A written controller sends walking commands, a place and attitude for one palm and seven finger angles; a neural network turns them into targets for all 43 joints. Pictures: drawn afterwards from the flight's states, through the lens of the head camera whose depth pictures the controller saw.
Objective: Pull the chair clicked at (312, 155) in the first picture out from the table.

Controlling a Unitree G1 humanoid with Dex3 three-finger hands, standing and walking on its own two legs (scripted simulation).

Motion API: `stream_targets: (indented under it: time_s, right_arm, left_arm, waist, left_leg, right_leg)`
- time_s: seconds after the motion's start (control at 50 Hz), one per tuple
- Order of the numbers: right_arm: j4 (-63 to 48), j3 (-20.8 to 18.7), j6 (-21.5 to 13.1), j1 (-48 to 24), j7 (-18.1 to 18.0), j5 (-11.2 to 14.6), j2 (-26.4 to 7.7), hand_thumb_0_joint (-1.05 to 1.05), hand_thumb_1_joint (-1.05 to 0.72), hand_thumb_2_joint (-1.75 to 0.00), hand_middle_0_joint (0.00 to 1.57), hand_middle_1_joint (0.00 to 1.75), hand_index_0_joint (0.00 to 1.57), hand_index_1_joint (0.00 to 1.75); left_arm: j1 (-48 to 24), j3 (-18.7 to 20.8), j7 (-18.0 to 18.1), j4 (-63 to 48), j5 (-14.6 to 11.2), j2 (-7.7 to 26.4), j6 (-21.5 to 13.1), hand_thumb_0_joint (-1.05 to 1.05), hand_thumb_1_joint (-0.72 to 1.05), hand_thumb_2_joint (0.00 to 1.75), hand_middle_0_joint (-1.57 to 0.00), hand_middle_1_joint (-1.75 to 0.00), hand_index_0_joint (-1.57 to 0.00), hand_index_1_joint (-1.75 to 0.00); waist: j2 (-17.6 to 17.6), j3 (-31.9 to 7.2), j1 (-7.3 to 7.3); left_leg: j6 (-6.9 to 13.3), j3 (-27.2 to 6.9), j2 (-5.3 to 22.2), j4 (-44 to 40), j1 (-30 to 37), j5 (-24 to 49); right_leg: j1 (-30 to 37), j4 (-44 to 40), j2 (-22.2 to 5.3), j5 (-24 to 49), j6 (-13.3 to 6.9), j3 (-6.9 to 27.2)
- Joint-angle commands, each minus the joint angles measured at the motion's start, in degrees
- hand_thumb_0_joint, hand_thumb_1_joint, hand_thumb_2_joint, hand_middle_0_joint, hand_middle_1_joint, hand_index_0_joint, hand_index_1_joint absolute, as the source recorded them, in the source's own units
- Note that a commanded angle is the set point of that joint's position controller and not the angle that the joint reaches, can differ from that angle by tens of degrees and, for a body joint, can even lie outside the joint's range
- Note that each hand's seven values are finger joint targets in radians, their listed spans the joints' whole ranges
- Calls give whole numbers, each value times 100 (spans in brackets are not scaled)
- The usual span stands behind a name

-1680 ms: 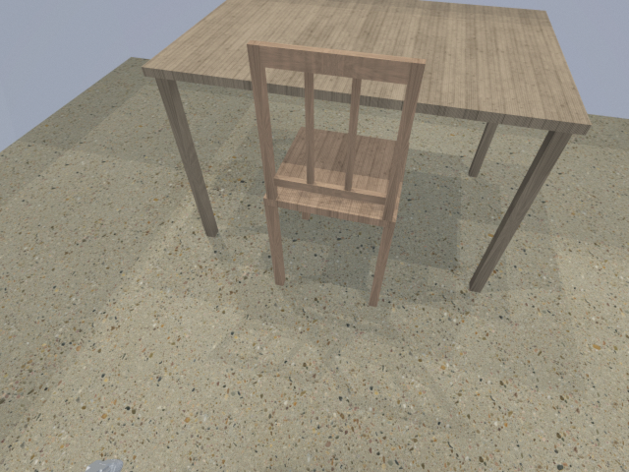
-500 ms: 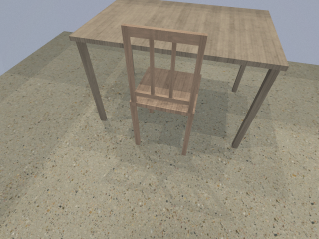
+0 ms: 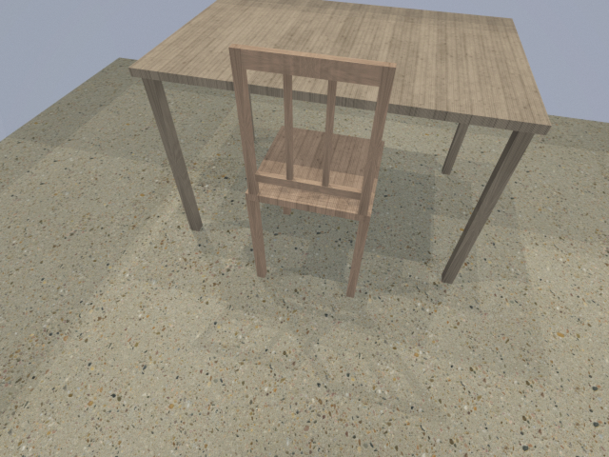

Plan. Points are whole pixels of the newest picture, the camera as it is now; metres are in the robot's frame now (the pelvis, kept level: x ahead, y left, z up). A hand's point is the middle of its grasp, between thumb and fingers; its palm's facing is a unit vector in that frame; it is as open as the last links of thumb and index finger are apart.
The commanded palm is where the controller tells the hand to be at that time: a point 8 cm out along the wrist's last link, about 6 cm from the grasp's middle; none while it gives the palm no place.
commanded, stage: turn to face it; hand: left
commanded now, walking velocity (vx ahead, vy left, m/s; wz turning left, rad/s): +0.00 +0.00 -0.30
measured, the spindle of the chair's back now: (288, 131) +0.89 +0.10 -0.07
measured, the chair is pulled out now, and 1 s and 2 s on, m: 0.00 0.00 0.00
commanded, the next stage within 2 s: take the last steps up to it in 0.34 s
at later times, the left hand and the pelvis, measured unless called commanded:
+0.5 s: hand out of the picture +0.06 +0.19 -0.18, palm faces -0.12 -0.97 -0.23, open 7.4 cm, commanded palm none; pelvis -0.01 +0.01 -0.02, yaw -7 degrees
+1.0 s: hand out of the picture +0.11 +0.23 -0.19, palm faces -0.14 -0.98 -0.15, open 7.4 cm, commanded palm none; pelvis +0.09 +0.05 +0.00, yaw -11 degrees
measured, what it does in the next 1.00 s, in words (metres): walks ahead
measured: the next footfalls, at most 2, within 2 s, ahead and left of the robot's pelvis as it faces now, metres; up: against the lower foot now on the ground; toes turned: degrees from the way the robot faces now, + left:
right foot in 1.26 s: +0.33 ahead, -0.10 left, +0.00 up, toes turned -17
left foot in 1.66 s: +0.45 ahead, +0.12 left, +0.00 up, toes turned -2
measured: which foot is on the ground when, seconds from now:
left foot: down 0.00-1.00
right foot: down 0.00-0.80, up 0.82-1.00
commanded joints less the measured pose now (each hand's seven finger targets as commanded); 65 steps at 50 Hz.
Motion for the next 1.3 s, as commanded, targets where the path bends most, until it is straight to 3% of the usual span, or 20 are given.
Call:
stream_targets:
  time_s: [0.0, 0.42, 0.52, 0.56, 0.62, 0.66, 0.72, 0.74, 0.76, 0.78, 0.8, 0.84, 0.94, 1.1, 1.18, 1.2, 1.22, 1.24, 1.26, 1.28]
  right_arm:
    - [-447, -265, -94, -101, -93, 29, -1114, 0, -90, -90, 20, 30, 20, 30]
    - [-817, -387, 55, 758, -136, 19, -201, 0, -90, -90, 20, 30, 20, 30]
    - [-693, -424, 52, 941, -16, -47, -162, 0, -90, -90, 20, 30, 20, 30]
    - [-658, -403, 19, 1043, 2, -41, -8, 0, -90, -90, 20, 30, 20, 30]
    - [-685, -330, -74, 1137, 18, -21, 381, 0, -90, -90, 20, 30, 20, 30]
    - [-783, -321, -147, 929, 18, -13, 385, 0, -90, -90, 20, 30, 20, 30]
    - [-730, -298, -257, 1238, 17, 28, 511, 0, -90, -90, 20, 30, 20, 30]
    - [-554, -281, -284, 1685, -1, 39, 572, 0, -90, -90, 20, 30, 20, 30]
    - [-352, -312, -314, 2201, -63, 39, 402, 0, -90, -90, 20, 30, 20, 30]
    - [-203, -474, -309, 2803, -133, -51, -181, 0, -90, -90, 20, 30, 20, 30]
    - [-235, -495, -280, 2986, -132, -49, -314, 0, -90, -90, 20, 30, 20, 30]
    - [-339, -354, -291, 2423, -133, -21, 174, 0, -90, -90, 20, 30, 20, 30]
    - [-104, -159, -488, 2528, -219, 24, 580, 0, -90, -90, 20, 30, 20, 30]
    - [290, -139, -415, 2965, -243, -20, 742, 0, -90, -90, 20, 30, 20, 30]
    - [342, -230, -372, 2808, -258, -5, 545, 0, -90, -90, 20, 30, 20, 30]
    - [294, -254, -357, 2706, -244, 24, 537, 0, -90, -90, 20, 30, 20, 30]
    - [224, -240, -363, 2687, -196, 74, 640, 0, -90, -90, 20, 30, 20, 30]
    - [59, -219, -412, 2871, -161, 140, 964, 0, -90, -90, 20, 30, 20, 30]
    - [-112, -262, -379, 2395, -160, 99, 887, 0, -90, -90, 20, 30, 20, 30]
    - [-176, -325, -325, 2178, -115, 42, 936, 0, -90, -90, 20, 30, 20, 30]
  left_arm:
    - [-200, 293, 50, -431, -16, 1163, -69, 0, 90, 90, -20, -30, -20, -30]
    - [488, 296, 103, -966, 19, 217, 146, 0, 90, 90, -20, -30, -20, -30]
    - [872, 320, 18, -885, 81, 3, 106, 0, 90, 90, -20, -30, -20, -30]
    - [1110, 338, 17, -791, 86, -75, 43, 0, 90, 90, -20, -30, -20, -30]
    - [1668, 425, 73, -562, 33, 150, -73, 0, 90, 90, -20, -30, -20, -30]
    - [1765, 473, 127, -546, 33, 200, -149, 0, 90, 90, -20, -30, -20, -30]
    - [1416, 475, 156, -543, 67, 35, -192, 0, 90, 90, -20, -30, -20, -30]
    - [1204, 468, 144, -568, 35, -21, -167, 0, 90, 90, -20, -30, -20, -30]
    - [1091, 448, 103, -620, 5, -223, -127, 0, 90, 90, -20, -30, -20, -30]
    - [976, 413, 39, -755, -24, -530, -105, 0, 90, 90, -20, -30, -20, -30]
    - [597, 435, 47, -955, 31, -472, -164, 0, 90, 90, -20, -30, -20, -30]
    - [468, 424, -3, -782, 102, -556, -146, 0, 90, 90, -20, -30, -20, -30]
    - [872, 359, -106, -493, 78, -824, -93, 0, 90, 90, -20, -30, -20, -30]
    - [-375, 274, -121, -876, 33, -886, -141, 0, 90, 90, -20, -30, -20, -30]
    - [370, 352, -53, -669, 59, -720, -215, 0, 90, 90, -20, -30, -20, -30]
    - [993, 419, -24, -495, 77, -558, -248, 0, 90, 90, -20, -30, -20, -30]
    - [1729, 522, 26, -296, 114, -255, -324, 0, 90, 90, -20, -30, -20, -30]
    - [2328, 664, 88, -197, 71, 269, -349, 0, 90, 90, -20, -30, -20, -30]
    - [2266, 671, 104, -220, -53, 397, -289, 0, 90, 90, -20, -30, -20, -30]
    - [1605, 611, 100, -368, -44, 182, -286, 0, 90, 90, -20, -30, -20, -30]
  waist:
    - [-9, -334, -86]
    - [173, -208, -116]
    - [191, 416, 44]
    - [-199, 614, 99]
    - [-1180, 459, 155]
    - [-1205, 499, 191]
    - [-940, 266, -100]
    - [-798, 124, -317]
    - [-134, 88, -479]
    - [1433, 79, -700]
    - [1603, 422, -749]
    - [293, 1159, -469]
    - [640, 590, -156]
    - [803, 705, -366]
    - [741, 209, 76]
    - [365, -102, 384]
    - [43, -474, 685]
    - [-876, -1108, 726]
    - [-348, -823, 673]
    - [-365, -376, 458]
  left_leg:
    - [207, -369, 650, -38, 118, 714]
    - [241, -131, 826, 561, -349, -145]
    - [423, -367, 789, 165, -900, -2871]
    - [397, -169, 591, 621, -1118, -2656]
    - [188, 465, -4, 2287, -1847, -1707]
    - [167, 179, 76, 2820, -2391, -1832]
    - [231, 2, 172, 1694, -1424, -1660]
    - [236, 153, 74, 851, -308, -1017]
    - [336, -293, 303, 226, 775, -1128]
    - [792, -2094, 1619, -668, 1337, -2279]
    - [1229, -2993, 2447, -1200, 1060, -2479]
    - [1341, -2323, 2190, -1348, 93, -2139]
    - [962, -310, 1338, -804, 857, 2327]
    - [808, 239, 1119, -585, 893, 3823]
    - [804, 248, 1253, 674, 854, 4984]
    - [717, 237, 1151, 1513, 414, 4630]
    - [537, 367, 889, 2954, -822, 3188]
    - [287, 646, -58, 5110, -2283, -1046]
    - [386, 46, 13, 6092, -2714, -2132]
    - [396, -174, 338, 6243, -2776, -1547]
  right_leg:
    - [-232, -143, -649, 1301, -210, 737]
    - [-1182, 825, -262, 826, -182, 999]
    - [-1524, 599, -14, -2272, -325, 1018]
    - [-1460, 366, -140, -2385, -488, 1363]
    - [-622, -601, -1063, -2510, -1039, 2945]
    - [-240, -835, -1492, -1733, -1366, 3386]
    - [-600, -194, -1347, -417, -1197, 2534]
    - [-1282, 103, -1001, -585, -952, 2021]
    - [-2179, 921, -405, -1014, -652, 1413]
    - [-3218, 2614, 307, -1497, -293, 397]
    - [-3698, 3487, 57, -1790, -201, 11]
    - [-3694, 4242, -451, -1125, -195, -8]
    - [-3492, 4168, -543, -136, -8, -514]
    - [-2622, 1983, -257, 310, -176, -1120]
    - [-1109, 1389, 38, 126, -453, -1167]
    - [-108, 1022, 60, 433, -508, -1103]
    - [1340, 915, -684, 653, -854, -260]
    - [2356, 222, -2451, 1160, -1666, 2308]
    - [1762, -452, -2887, 909, -1972, 2857]
    - [657, -817, -2660, -518, -1727, 2549]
